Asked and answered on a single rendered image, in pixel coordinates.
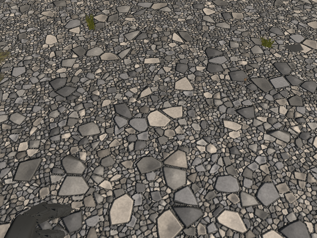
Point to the robot left hand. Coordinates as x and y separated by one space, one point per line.
24 225

